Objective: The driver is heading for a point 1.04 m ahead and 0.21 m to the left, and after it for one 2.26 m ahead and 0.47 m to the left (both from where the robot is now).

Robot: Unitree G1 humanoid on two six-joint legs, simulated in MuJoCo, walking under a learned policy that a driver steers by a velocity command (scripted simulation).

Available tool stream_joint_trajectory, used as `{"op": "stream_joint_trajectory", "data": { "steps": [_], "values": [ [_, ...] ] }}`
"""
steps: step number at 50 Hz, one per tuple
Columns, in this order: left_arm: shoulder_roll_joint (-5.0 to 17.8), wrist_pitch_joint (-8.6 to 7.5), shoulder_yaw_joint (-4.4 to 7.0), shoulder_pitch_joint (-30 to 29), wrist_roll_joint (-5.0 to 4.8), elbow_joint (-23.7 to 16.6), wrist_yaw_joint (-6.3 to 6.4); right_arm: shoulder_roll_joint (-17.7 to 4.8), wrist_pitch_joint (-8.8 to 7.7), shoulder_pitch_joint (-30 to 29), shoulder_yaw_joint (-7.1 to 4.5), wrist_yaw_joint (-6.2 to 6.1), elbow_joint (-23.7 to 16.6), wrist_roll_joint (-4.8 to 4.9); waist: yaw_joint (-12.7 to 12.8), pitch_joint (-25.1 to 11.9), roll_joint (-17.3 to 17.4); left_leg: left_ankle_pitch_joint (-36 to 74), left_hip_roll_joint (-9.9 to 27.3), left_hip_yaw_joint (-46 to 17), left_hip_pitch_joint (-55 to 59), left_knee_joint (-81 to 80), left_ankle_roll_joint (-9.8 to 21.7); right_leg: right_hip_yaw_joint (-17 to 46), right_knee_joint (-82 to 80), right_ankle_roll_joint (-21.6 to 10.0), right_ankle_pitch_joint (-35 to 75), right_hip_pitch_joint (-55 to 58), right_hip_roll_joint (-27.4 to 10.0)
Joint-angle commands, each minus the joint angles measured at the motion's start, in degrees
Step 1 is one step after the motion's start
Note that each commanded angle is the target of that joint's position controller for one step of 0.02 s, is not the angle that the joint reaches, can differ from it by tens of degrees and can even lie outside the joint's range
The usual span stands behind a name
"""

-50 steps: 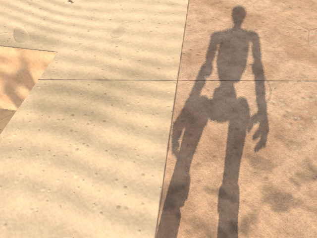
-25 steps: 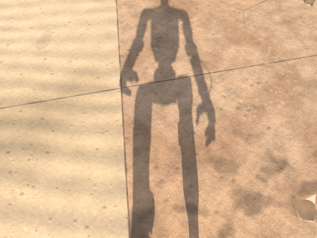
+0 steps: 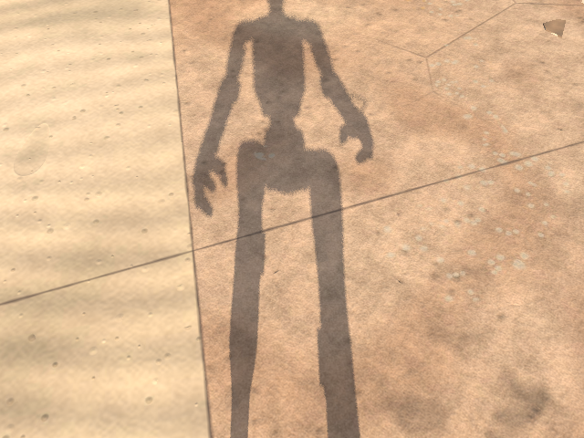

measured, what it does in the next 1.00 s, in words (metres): walks ahead, turning left: left foot, then right foot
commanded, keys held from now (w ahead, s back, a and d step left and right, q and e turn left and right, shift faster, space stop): w+q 0.20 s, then s+q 0.36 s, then s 0.04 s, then w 0.40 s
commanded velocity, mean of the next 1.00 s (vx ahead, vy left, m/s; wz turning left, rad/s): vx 0.23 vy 0.00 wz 0.29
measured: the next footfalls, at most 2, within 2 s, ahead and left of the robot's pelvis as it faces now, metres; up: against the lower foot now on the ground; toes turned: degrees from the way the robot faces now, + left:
left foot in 0.16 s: +0.29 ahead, +0.14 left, +0.00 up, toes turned +4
right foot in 0.66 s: +0.46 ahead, -0.01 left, +0.00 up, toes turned +26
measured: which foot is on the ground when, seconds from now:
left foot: up 0.00-0.14, down 0.16-0.66, up 0.68-1.00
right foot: down 0.00-0.18, up 0.20-0.64, down 0.66-1.00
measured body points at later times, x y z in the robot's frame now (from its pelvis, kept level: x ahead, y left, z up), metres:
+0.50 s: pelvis +0.25 +0.06 +0.00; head +0.30 +0.09 +0.45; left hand +0.39 +0.36 -0.10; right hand +0.40 -0.21 -0.11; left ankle +0.25 +0.13 -0.74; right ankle +0.42 -0.07 -0.69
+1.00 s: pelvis +0.37 +0.07 +0.00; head +0.38 +0.07 +0.45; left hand +0.33 +0.35 -0.11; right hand +0.60 -0.12 -0.10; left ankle +0.32 +0.20 -0.72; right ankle +0.42 -0.03 -0.74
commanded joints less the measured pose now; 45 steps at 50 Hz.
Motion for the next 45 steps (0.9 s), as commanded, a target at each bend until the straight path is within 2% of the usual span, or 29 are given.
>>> {"op": "stream_joint_trajectory", "data": {
  "steps": [1, 3, 5, 6, 7, 8, 9, 10, 11, 12, 13, 14, 16, 19, 21, 23, 25, 27, 30, 32, 33, 34, 35, 36, 37, 38, 39, 41, 45],
  "values": [
    [8.67, -0.23, 1.89, 4.28, 0.08, -0.73, 0.52, -3.47, -1.35, -8.45, -0.1, 1.31, -5.7, 0.62, 2.43, 2.87, -6.34, 0.43, -1.69, 2.04, -2.05, -3.81, 1.59, 7.62, -3.11, -6.51, 15.79, 2.8, -17.55],
    [8.89, 0.35, 1.96, 5.64, 0.45, 0.15, 0.79, -3.6, -1.74, -9.97, 0.14, 2.41, -7.04, 0.88, 2.39, 2.97, -6.05, -4.64, -2.37, 2.43, -4.81, -4.7, 3.46, 7.3, -0.75, -6.0, 21.45, 8.88, -19.92],
    [9.58, 0.82, 2.08, 4.29, 0.6, 0.03, 1.04, -4.26, -1.82, -7.68, 0.04, 3.23, -7.25, 1.13, 0.25, 1.23, -6.91, -9.75, -4.13, 3.73, -0.55, -5.73, 5.57, 5.14, 2.71, -4.47, 32.81, 11.13, -20.36],
    [10.38, 0.98, 2.21, 3.1, 0.81, -0.37, 1.09, -5.46, -1.65, -4.4, -0.47, 3.29, -6.62, 1.16, -1.76, -1.59, -8.03, -11.77, -6.33, 5.37, 5.85, -5.36, 6.7, 3.64, 6.26, -3.75, 44.11, 10.85, -19.75],
    [10.82, 1.29, 2.16, 1.72, 1.01, -0.76, 1.09, -7.25, -1.44, 2.41, -1.47, 3.18, -4.87, 1.17, -5.67, -5.98, -8.08, -10.96, -8.75, 6.93, 15.72, -6.18, 8.3, 1.27, 13.95, -2.75, 54.16, 9.61, -18.01],
    [10.57, 1.32, 1.78, 0.46, 1.29, -1.67, 1.19, -9.76, -1.11, 11.83, -2.56, 2.83, -2.66, 0.92, -10.2, -11.51, -6.68, -7.47, -6.34, 3.08, 30.22, -6.02, 10.87, -0.83, 25.72, -0.9, 51.85, 2.6, -15.82],
    [6.47, 0.37, 0.42, 4.86, 2.17, -3.3, 0.85, -15.04, -0.77, 19.8, -3.86, 2.44, -1.98, -0.15, -9.8, -19.89, 4.0, -7.91, 7.02, -19.03, 52.32, -5.94, 18.7, -3.78, 47.18, 2.92, 28.75, -17.19, -9.07],
    [3.75, -1.14, -0.74, 7.84, 1.59, -2.19, 0.05, -13.23, -0.22, 21.34, -3.59, 2.55, -0.79, 0.78, -8.76, -23.84, 13.54, -15.26, 14.51, -41.59, 63.19, -14.72, 25.22, -0.29, 61.13, 5.36, -15.09, -33.26, -1.68],
    [9.32, -2.63, 0.34, 3.0, 0.18, -4.02, -0.49, -9.84, 0.26, 17.45, -2.51, 2.24, -1.86, 0.7, -9.28, -15.96, 8.42, -13.96, 12.81, -37.86, 58.57, -16.41, 21.86, 4.4, 64.91, 4.63, -14.89, -39.82, -5.22],
    [10.24, -3.3, 0.44, -2.42, -0.66, -5.66, -0.54, -8.33, 0.62, 12.06, -2.04, 1.93, -3.95, -0.03, -8.21, -8.9, 2.82, 0.21, 10.92, -28.0, 49.07, -15.61, 19.62, 3.4, 63.47, 4.86, -11.57, -39.53, -7.5],
    [9.9, -3.21, 0.57, -4.79, 0.35, -6.29, -0.05, -7.97, 0.77, 8.74, -1.85, 2.02, -5.19, -0.4, -6.23, -4.35, -3.57, 16.65, 8.46, -20.55, 39.79, -15.18, 18.47, 1.86, 60.22, 5.78, -10.55, -37.33, -8.81],
    [10.15, -2.64, 1.1, -5.05, 1.63, -6.85, 0.58, -7.12, 0.8, 7.66, -1.53, 1.87, -5.88, -0.35, -4.65, -3.53, -5.7, 24.52, 6.57, -16.33, 34.59, -15.71, 17.46, 1.3, 56.68, 6.68, -9.92, -34.86, -9.89],
    [7.8, -0.96, 0.91, -2.38, 1.78, -7.72, 1.25, -8.09, 1.25, 7.45, -1.83, 1.68, -6.32, -0.39, -2.18, -4.23, -2.77, 30.48, 4.46, -13.27, 29.34, -16.28, 17.11, 0.88, 51.38, 8.27, -9.02, -31.0, -9.93],
    [6.42, 0.86, 0.62, -3.05, 1.57, -9.23, 2.57, -11.03, 2.4, 8.12, -2.97, 0.66, -6.73, 0.15, -1.6, -6.71, 0.67, 35.82, 1.01, -9.16, 25.62, -14.64, 15.52, -0.89, 40.92, 10.14, -3.03, -28.79, -6.97],
    [6.31, 1.66, 0.58, -5.31, 1.52, -10.05, 2.95, -11.29, 4.03, 9.02, -3.19, -0.4, -6.88, 1.04, -2.38, -9.41, 1.84, 33.17, -0.54, -8.84, 25.43, -12.7, 12.8, -0.6, 35.05, 10.79, 3.3, -26.61, -5.32],
    [6.28, 2.18, 0.52, -8.67, 1.27, -11.14, 2.84, -11.01, 5.64, 9.62, -3.21, -1.52, -7.2, 1.52, -3.54, -10.03, 3.02, 27.9, -1.13, -10.4, 25.71, -11.25, 10.15, 0.21, 30.46, 11.01, 7.08, -25.73, -4.4],
    [6.42, 2.51, 0.46, -12.17, 1.18, -12.38, 2.58, -10.79, 7.09, 10.14, -3.24, -2.54, -7.57, 1.39, -4.54, -9.16, 3.73, 23.92, -0.61, -13.53, 26.92, -9.78, 9.05, 1.38, 27.55, 11.17, 7.25, -26.52, -4.09],
    [6.98, 2.48, 0.51, -13.87, 1.28, -12.98, 2.29, -10.43, 8.07, 10.12, -3.25, -3.38, -8.27, 0.9, -4.89, -8.05, 4.25, 23.34, 0.72, -17.62, 29.72, -7.87, 9.5, 3.11, 25.7, 11.16, 5.04, -28.42, -4.29],
    [8.32, 1.8, 0.81, -11.96, 1.23, -12.21, 1.68, -9.79, 8.64, 8.99, -3.12, -4.09, -9.56, 0.68, -4.33, -7.82, 5.1, 23.17, 1.84, -21.53, 34.56, -4.42, 9.59, 4.19, 18.84, 9.62, 3.3, -27.44, -5.55],
    [8.5, 1.05, 1.18, -10.08, 1.0, -11.91, 0.86, -9.35, 8.44, 7.57, -2.74, -3.46, -10.32, 1.21, -2.52, -9.72, 4.38, 6.21, -0.99, -21.76, 30.78, -3.17, 7.91, 2.62, 7.93, 7.0, 15.18, -14.86, -6.64],
    [10.66, 1.09, 1.59, -10.08, 1.84, -12.66, 1.03, -6.47, 8.18, 10.27, -1.79, -2.79, -10.29, 0.16, -3.69, -11.4, -1.13, -11.32, -5.17, -18.74, 24.66, 1.91, 6.02, 9.74, 6.7, 3.54, 23.41, -5.64, -14.66],
    [12.74, 1.95, 1.9, -10.79, 2.75, -13.43, 1.34, -4.01, 7.79, 17.48, -1.03, -2.33, -9.2, -0.88, -7.6, -11.16, -14.01, -44.62, -14.33, -11.39, 14.49, 11.6, 2.68, 21.37, 7.03, -4.21, 32.5, 2.66, -24.46],
    [11.17, 2.36, 1.75, -7.38, 3.14, -12.0, 1.19, -6.37, 7.26, 18.65, -1.32, -1.95, -9.55, -0.4, -6.87, -11.92, -18.64, -48.46, -12.97, -8.85, 8.22, 19.92, 0.64, 34.72, 1.98, -10.57, 14.08, 1.51, -29.9],
    [9.38, 2.0, 1.39, -7.88, 2.19, -12.57, 0.85, -9.64, 7.11, 15.44, -2.16, -1.94, -8.86, 0.14, -4.96, -7.93, -12.35, -42.84, -10.58, -8.47, 5.41, 24.46, -0.42, 33.06, -0.1, -9.4, -3.24, -0.83, -26.31],
    [8.63, 1.98, 1.24, -8.34, 1.47, -12.18, 0.68, -10.05, 7.31, 12.77, -2.48, -1.99, -8.42, 0.02, -4.29, -5.66, -8.91, -38.29, -9.29, -6.73, 3.62, 26.0, -1.41, 28.23, -0.76, -6.57, -14.91, -2.71, -23.01],
    [8.58, 1.98, 0.99, -8.81, 0.99, -12.05, 0.53, -9.37, 7.54, 12.12, -2.4, -1.9, -8.03, -0.41, -4.36, -4.29, -9.21, -36.35, -8.2, -4.67, 3.58, 26.34, -2.39, 25.36, -2.02, -4.88, -18.13, -4.84, -21.02],
    [9.29, 2.15, 1.12, -9.09, 0.91, -11.74, 0.7, -8.69, 7.23, 11.39, -2.2, -1.56, -8.26, -0.54, -4.3, -2.91, -10.25, -33.84, -7.14, -3.08, 4.2, 25.8, -2.93, 23.33, -3.49, -4.44, -18.44, -7.19, -19.74],
    [10.03, 2.13, 1.48, -7.36, 0.99, -11.2, 1.22, -6.73, 5.67, 9.93, -1.57, -0.9, -8.21, -0.12, -3.17, -1.78, -11.1, -30.05, -6.75, 0.7, 6.38, 22.29, -2.62, 17.95, -4.95, -4.34, -13.81, -9.56, -16.92],
    [10.84, 1.58, 1.89, -4.94, 0.27, -10.67, 1.33, -4.19, 3.37, 6.81, -0.58, -0.49, -8.76, 0.25, -1.58, -3.02, -12.06, -28.71, -5.87, 2.32, 11.93, 9.34, -0.76, 14.92, -5.47, -5.84, -10.08, -9.57, -17.17]
  ]
}}
Velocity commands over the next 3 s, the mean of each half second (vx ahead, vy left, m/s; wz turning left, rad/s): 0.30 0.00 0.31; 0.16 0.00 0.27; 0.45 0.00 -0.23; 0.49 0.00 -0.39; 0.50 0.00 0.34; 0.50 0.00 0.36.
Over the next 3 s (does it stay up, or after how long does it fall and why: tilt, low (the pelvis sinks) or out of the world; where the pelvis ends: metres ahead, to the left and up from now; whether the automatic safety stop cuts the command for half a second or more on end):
stays up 1.36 0.29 -0.02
